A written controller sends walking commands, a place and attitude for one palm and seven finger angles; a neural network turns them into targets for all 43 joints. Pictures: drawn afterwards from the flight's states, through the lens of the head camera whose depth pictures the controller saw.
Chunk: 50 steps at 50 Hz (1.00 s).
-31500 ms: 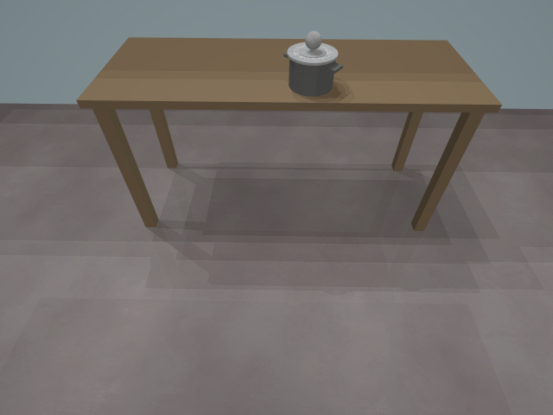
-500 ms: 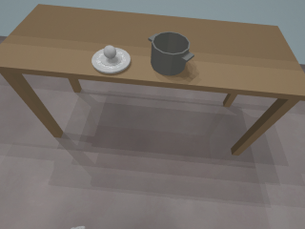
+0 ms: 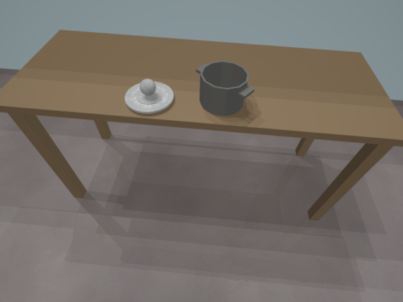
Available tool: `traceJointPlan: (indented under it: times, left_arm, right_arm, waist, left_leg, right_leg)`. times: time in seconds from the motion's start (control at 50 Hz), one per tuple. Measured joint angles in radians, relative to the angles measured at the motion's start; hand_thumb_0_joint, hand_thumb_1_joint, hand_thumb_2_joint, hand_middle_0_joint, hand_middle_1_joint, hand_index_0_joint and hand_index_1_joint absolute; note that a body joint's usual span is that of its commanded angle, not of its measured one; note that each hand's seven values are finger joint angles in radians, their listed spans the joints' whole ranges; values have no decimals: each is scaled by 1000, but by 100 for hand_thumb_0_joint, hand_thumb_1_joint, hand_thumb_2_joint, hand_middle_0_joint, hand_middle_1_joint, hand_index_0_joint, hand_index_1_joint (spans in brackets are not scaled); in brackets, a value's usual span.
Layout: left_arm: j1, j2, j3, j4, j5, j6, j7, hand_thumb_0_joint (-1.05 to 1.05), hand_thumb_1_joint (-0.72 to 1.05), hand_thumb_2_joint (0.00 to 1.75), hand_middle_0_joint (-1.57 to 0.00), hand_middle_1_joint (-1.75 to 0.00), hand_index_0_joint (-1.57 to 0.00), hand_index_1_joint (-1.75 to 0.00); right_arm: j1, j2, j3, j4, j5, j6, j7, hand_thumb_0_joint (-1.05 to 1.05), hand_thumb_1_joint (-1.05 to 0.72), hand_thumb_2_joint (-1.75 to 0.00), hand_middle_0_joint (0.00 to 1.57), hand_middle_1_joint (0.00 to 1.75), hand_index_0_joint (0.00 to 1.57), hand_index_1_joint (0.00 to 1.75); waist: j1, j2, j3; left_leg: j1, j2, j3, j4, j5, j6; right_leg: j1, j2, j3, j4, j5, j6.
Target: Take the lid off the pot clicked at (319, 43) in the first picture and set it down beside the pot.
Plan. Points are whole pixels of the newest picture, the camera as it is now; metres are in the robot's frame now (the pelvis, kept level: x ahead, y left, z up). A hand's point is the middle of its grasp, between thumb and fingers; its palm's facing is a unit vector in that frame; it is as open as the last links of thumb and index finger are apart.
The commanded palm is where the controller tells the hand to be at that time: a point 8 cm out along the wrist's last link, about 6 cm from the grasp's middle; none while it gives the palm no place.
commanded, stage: let the arm hang, fingers relaxed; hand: left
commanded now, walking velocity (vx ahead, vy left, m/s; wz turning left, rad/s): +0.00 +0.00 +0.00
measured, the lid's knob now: (147, 87) +0.74 +0.22 -0.03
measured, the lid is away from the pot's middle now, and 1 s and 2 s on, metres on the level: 0.25 0.25 0.25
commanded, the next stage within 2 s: look to check the result in 0.98 s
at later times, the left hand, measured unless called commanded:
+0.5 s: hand out of the picture +0.01 +0.18 -0.18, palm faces +0.04 -0.98 -0.20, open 7.3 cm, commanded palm none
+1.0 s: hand out of the picture -0.01 +0.18 -0.18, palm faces +0.04 -0.98 -0.19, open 7.3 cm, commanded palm none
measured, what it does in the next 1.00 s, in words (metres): stands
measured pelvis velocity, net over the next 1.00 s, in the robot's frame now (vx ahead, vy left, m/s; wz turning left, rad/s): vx -0.02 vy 0.01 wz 0.00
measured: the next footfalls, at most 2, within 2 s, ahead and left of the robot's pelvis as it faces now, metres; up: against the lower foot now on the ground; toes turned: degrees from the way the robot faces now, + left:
none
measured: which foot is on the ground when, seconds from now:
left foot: down 0.00-1.00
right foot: down 0.00-1.00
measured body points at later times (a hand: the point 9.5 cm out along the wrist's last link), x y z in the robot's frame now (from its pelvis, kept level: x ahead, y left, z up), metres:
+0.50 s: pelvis -0.01 +0.01 +0.00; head +0.02 +0.01 +0.45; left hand +0.01 +0.24 -0.16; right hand -0.02 -0.21 -0.16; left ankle -0.05 +0.12 -0.73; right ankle -0.05 -0.12 -0.73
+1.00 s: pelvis -0.02 +0.01 +0.00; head +0.01 +0.01 +0.45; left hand -0.01 +0.23 -0.16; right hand -0.03 -0.20 -0.16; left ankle -0.05 +0.12 -0.73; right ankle -0.05 -0.12 -0.73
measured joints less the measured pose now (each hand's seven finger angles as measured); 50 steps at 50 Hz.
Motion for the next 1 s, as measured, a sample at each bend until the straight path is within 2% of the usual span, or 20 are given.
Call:
traceJointPlan:
  times: [0.56,1.0]
  left_arm:
    - [23,-8,-3,34,0,-1,5,1,92,90,-20,-30,-20,-30]
    - [44,-22,-6,55,1,-5,4,1,92,90,-20,-30,-20,-30]
  right_arm:
    - [42,34,10,39,4,-6,-2,0,-92,-90,20,30,20,30]
    - [37,34,11,51,4,-9,-4,0,-92,-90,20,30,20,30]
  waist:
    - [-3,1,7]
    - [1,0,5]
  left_leg:
    - [-2,-12,4,-25,29,12]
    - [-7,-15,6,-29,40,14]
  right_leg:
    - [0,-13,3,-30,30,13]
    - [-7,-16,5,-30,40,15]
